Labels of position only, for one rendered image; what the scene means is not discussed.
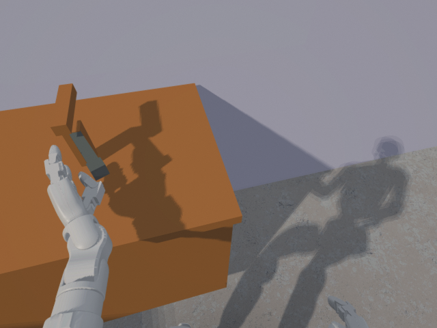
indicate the robot left hand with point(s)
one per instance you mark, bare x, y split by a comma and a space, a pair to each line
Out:
62, 191

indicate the tap lever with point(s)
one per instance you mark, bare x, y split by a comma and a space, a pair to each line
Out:
96, 166

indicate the robot right hand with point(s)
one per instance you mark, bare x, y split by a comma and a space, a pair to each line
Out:
347, 313

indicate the counter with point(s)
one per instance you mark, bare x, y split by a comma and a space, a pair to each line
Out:
168, 205

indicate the left robot forearm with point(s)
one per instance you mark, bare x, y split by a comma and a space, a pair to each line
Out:
83, 286

